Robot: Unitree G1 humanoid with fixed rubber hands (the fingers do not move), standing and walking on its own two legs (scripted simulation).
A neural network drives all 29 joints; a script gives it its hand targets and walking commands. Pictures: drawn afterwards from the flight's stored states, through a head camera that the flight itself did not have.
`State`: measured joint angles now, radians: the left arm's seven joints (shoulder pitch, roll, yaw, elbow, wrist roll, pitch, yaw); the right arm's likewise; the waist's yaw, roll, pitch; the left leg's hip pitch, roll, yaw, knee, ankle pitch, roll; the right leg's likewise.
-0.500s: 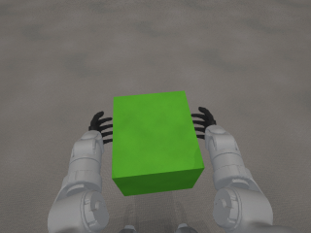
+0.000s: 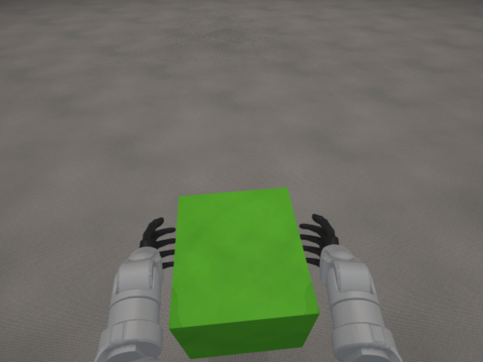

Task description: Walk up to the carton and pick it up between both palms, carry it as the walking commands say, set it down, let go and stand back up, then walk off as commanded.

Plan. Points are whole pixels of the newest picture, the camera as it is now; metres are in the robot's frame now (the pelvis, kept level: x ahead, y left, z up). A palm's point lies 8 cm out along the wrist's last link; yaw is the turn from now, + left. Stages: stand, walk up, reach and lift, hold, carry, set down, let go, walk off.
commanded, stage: reach and lift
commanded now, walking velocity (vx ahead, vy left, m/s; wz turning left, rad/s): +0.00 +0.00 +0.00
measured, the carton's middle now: (240, 271) +0.33 +0.01 -0.06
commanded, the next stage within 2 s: hold in 1.36 s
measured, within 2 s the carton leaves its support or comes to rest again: neither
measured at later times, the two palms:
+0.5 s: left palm (150, 255) +0.30 +0.16 +0.06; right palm (335, 240) +0.31 -0.15 +0.07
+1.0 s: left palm (149, 249) +0.30 +0.16 +0.07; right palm (338, 253) +0.29 -0.16 +0.06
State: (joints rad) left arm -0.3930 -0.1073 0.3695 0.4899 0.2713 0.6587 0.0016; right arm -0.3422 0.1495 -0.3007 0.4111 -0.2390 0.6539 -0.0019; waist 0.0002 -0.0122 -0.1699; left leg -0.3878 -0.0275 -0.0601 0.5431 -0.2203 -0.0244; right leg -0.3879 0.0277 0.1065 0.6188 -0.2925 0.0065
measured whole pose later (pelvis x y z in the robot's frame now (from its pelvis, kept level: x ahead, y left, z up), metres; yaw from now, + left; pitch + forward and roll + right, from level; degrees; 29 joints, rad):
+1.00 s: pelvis +0.00 +0.00 +0.01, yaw +0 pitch -2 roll +1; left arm -0.40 -0.11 0.30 0.44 0.27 0.77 0.01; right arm -0.31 0.15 -0.30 0.34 -0.29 0.75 0.01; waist 0.00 -0.01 -0.14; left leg -0.22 -0.03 -0.06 0.45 -0.18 -0.02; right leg -0.22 0.02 0.11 0.53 -0.26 0.00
